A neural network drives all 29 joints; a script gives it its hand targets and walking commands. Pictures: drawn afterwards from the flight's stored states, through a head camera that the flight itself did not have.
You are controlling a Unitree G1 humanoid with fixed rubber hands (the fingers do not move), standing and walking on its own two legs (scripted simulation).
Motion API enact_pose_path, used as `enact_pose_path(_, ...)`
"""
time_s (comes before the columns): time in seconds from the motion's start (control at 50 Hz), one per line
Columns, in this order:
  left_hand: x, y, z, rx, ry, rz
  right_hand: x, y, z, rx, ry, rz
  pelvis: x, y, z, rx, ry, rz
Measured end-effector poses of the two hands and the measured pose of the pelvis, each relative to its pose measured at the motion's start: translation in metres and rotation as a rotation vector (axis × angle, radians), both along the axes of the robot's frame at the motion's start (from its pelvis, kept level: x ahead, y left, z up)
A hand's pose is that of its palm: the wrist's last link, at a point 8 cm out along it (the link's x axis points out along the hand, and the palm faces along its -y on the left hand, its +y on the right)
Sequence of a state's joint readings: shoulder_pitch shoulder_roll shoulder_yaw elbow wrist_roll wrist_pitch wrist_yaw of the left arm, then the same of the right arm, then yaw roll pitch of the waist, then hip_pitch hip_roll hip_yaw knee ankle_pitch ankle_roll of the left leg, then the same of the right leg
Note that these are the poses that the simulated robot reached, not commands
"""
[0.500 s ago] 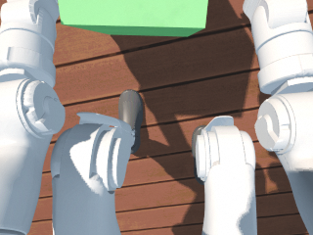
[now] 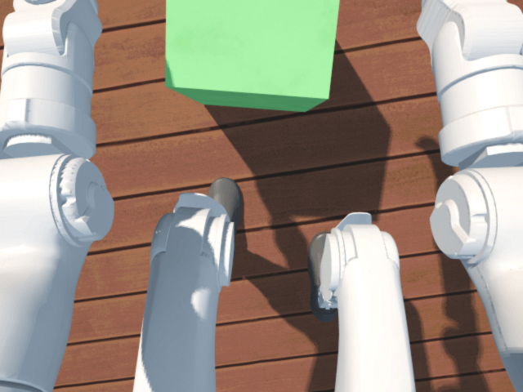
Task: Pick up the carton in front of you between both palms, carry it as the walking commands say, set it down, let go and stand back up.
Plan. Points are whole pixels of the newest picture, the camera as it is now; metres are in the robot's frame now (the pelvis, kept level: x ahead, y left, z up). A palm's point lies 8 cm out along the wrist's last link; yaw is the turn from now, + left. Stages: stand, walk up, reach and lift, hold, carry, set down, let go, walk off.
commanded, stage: set down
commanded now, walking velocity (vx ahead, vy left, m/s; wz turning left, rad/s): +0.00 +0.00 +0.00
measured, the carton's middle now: (255, 37) +0.55 +0.11 -0.31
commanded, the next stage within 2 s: let go in 0.68 s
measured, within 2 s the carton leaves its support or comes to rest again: neither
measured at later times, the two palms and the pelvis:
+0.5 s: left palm out of the picture +0.54 +0.30 +0.02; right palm out of the picture +0.60 -0.09 +0.03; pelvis +0.02 +0.01 +0.13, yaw +0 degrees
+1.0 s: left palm out of the picture +0.47 +0.30 +0.13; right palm out of the picture +0.53 -0.12 +0.14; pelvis +0.07 +0.03 +0.25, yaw +2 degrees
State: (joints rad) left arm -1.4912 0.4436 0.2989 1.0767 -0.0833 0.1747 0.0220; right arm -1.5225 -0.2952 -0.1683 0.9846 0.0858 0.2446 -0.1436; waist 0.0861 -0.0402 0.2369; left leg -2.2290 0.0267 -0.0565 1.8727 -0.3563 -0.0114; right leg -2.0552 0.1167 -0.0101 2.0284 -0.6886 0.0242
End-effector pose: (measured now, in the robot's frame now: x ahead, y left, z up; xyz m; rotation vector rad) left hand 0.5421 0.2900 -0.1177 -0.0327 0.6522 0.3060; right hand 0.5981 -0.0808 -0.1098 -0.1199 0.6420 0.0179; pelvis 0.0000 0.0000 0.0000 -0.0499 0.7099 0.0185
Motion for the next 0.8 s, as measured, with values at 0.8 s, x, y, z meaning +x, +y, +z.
enact_pose_path(0.8, -0.011, 0.012, 0.218, 0.040, 0.007, -0.051, -0.007, -0.015, 0.219, -0.032, -0.005, 0.008, 0.041, 0.020, 0.205, -0.011, 0.090, 0.025)
